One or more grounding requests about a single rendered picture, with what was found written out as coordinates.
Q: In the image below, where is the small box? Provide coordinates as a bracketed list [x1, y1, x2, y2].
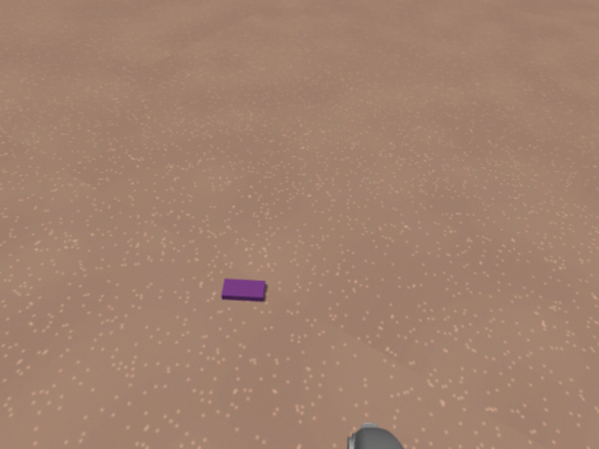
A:
[222, 279, 266, 302]

